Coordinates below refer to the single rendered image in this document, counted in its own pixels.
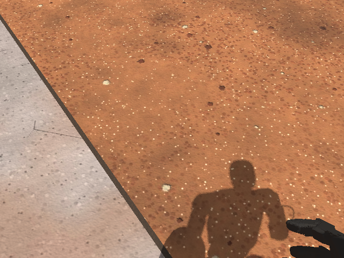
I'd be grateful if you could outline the robot right hand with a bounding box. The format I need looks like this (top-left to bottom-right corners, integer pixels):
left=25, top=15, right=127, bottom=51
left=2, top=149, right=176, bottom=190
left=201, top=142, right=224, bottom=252
left=283, top=218, right=344, bottom=258

